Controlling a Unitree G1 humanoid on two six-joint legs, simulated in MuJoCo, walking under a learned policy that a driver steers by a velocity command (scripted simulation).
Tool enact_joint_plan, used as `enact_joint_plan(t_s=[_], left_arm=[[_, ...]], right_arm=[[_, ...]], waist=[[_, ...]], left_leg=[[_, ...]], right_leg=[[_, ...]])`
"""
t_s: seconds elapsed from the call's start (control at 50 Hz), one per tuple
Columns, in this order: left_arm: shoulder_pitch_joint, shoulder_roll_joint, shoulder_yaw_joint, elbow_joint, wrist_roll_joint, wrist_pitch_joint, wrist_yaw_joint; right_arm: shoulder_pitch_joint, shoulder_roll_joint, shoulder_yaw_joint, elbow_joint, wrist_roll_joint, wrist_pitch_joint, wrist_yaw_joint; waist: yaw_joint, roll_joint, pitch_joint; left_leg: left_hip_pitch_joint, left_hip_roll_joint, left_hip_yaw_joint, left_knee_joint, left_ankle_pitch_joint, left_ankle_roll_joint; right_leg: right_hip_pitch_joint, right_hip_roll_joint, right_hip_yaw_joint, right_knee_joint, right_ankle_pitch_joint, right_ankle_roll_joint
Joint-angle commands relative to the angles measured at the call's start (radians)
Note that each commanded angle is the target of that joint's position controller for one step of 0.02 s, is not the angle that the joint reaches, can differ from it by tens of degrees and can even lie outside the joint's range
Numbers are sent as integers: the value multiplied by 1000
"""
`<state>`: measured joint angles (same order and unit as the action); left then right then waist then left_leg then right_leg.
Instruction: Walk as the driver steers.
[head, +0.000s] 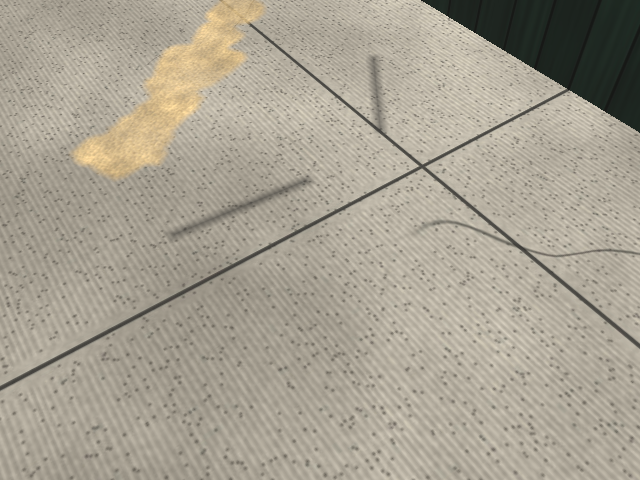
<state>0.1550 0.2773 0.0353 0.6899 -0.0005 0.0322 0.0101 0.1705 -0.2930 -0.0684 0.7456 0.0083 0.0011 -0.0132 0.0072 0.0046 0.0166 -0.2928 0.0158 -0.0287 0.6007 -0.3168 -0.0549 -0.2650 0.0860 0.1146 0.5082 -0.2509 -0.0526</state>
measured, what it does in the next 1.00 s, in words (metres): walks ahead: left foot, then right foot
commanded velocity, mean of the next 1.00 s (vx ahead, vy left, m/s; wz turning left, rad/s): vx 0.08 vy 0.00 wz -0.04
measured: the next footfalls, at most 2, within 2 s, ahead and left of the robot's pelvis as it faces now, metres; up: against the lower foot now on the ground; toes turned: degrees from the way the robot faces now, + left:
left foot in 0.04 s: +0.03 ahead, +0.13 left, +0.00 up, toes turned -1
right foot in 0.36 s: +0.18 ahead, -0.12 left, +0.00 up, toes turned +0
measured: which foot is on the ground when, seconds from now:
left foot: up 0.00-0.02, down 0.04-0.38, up 0.40-0.62, down 0.64-1.00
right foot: down 0.00-0.04, up 0.06-0.34, down 0.36-1.00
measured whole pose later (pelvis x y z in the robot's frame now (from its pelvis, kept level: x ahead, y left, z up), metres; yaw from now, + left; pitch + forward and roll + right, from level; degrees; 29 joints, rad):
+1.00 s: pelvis +0.14 -0.01 +0.00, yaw +0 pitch -2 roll +0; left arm 0.14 0.25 0.04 0.97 0.00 0.02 0.02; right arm 0.20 -0.25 -0.02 0.93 -0.01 -0.01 -0.03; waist 0.00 0.00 0.04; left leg -0.14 0.03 -0.01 0.49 -0.32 -0.02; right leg -0.19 0.01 0.00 0.49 -0.27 -0.01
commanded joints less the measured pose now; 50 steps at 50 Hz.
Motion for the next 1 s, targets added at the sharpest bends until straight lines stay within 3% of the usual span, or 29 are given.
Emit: enact_joint_plan(t_s=[0.02,0.04,0.06,0.08,0.1,0.12,0.16,0.2,0.24,0.28,0.32,0.34,0.36,0.38,0.4,0.42,0.44,0.48,0.58,0.62,0.64,0.66,0.68,0.72,0.8,1.0], left_arm=[[7,136,27,-33,0,-16,-1],[-12,99,15,-41,7,-25,-2],[-13,70,13,-68,-1,-41,-3],[-85,129,27,-92,-10,-58,2],[-109,170,47,-95,-25,-69,2],[-75,158,51,-73,-23,-71,0],[-60,121,47,-56,-8,-74,-8],[-63,61,31,-47,1,-78,-17],[-80,23,16,-47,1,-75,-28],[-76,54,25,-47,-9,-66,-33],[-24,73,35,-28,-6,-62,-33],[3,92,44,-18,1,-60,-26],[36,135,55,-20,7,-60,-13],[72,214,67,-29,19,-54,0],[90,148,49,0,19,-43,2],[77,100,35,5,13,-45,-5],[59,93,29,17,17,-51,-9],[-3,112,29,20,17,-67,-15],[-100,89,22,47,16,-59,-2],[-86,68,14,71,4,-54,-5],[-55,51,8,89,9,-56,-8],[-32,56,10,97,19,-56,-12],[-32,53,11,102,19,-52,-10],[-54,67,14,118,11,-50,-3],[-30,71,19,161,4,-43,4],[-29,82,25,261,-1,-22,14]], right_arm=[[26,-80,-14,-50,-2,-38,7],[97,-116,-19,-41,-8,-46,2],[158,-209,-43,-7,-16,-50,5],[184,-217,-50,-6,-18,-59,12],[178,-182,-39,-5,-22,-68,6],[142,-155,-28,-12,-16,-73,-1],[108,-124,-16,-17,-4,-73,-10],[85,-116,-13,-15,-6,-62,-13],[98,-128,-17,-9,-5,-46,-15],[128,-154,-23,3,0,-31,-13],[108,-147,-19,4,11,-26,-11],[122,-128,-11,13,8,-29,-9],[147,-97,1,24,-10,-38,-5],[201,-49,19,14,-44,-49,-2],[230,-13,31,19,-29,-40,-13],[164,-64,22,7,-13,-26,-20],[125,-88,13,1,-6,-14,-26],[136,-104,0,19,-13,9,-38],[153,-47,12,67,-10,9,-34],[143,-48,14,76,-23,9,-28],[115,-79,12,62,-33,10,-27],[88,-133,2,49,-26,13,-29],[58,-140,-3,61,-15,10,-25],[41,-86,9,65,-23,-6,-19],[65,-83,12,98,-16,-27,-17],[52,-80,20,157,-13,-17,-21]], waist=[[-18,-104,-31],[-41,-24,-40],[-21,176,-25],[-76,236,50],[-79,189,99],[-50,158,105],[-40,139,83],[-35,137,26],[-50,160,-25],[-53,166,-38],[-12,143,-35],[2,119,-39],[14,66,-70],[-10,-103,-160],[-10,-221,-229],[12,-195,-162],[15,-180,-115],[-9,-143,-80],[-51,-126,-85],[-60,-96,-81],[-40,-60,-61],[-1,16,-21],[13,87,12],[-6,67,11],[-11,47,-44],[-9,-4,-32]], left_leg=[[174,-1,16,-164,38,57],[251,116,-109,-206,-12,110],[264,221,-319,-298,-243,217],[247,352,-551,-433,-363,315],[236,369,-576,-450,-383,331],[244,327,-501,-436,-282,305],[292,262,-337,-407,63,259],[245,185,-163,-359,437,225],[195,149,-77,-321,556,212],[172,174,-91,-304,555,218],[130,177,-102,-269,460,195],[109,159,-101,-240,409,166],[70,119,-65,-173,342,112],[-25,40,-9,-23,74,46],[-32,25,-10,67,-169,2],[-75,29,-31,138,-280,-17],[-124,32,-38,206,-316,-23],[-122,54,-57,267,-287,-31],[96,40,4,10,-8,-26],[194,30,16,-159,199,-8],[215,70,-31,-188,271,10],[163,99,-45,-176,262,40],[68,77,-37,-169,125,68],[52,67,-32,-187,143,56],[109,56,-17,-163,293,39],[122,40,0,-176,309,49]], right_leg=[[-92,-186,273,-160,-345,-105],[-176,-139,213,-27,-353,-62],[-307,0,-27,172,-302,0],[-429,-15,-71,330,-328,29],[-494,-66,-25,460,-303,33],[-503,-83,-21,500,-261,40],[-495,-112,-41,467,-166,61],[-336,-101,-105,336,-93,90],[-172,-82,-143,199,-26,102],[-86,-66,-154,118,50,93],[34,-55,-152,-25,174,62],[110,-61,-134,-90,234,44],[222,-138,-51,-107,405,20],[375,-299,113,-46,678,-57],[343,-394,240,-91,569,-182],[282,-383,287,-148,422,-205],[249,-376,278,-173,357,-196],[168,-359,224,-191,342,-176],[25,-259,54,-186,319,-136],[-10,-218,24,-172,156,-88],[-35,-190,14,-165,33,-42],[-35,-141,-19,-160,-83,-6],[10,-104,-60,-147,-75,18],[54,-108,-63,-98,39,17],[108,-116,-67,-57,260,7],[141,-118,-70,-61,309,21]])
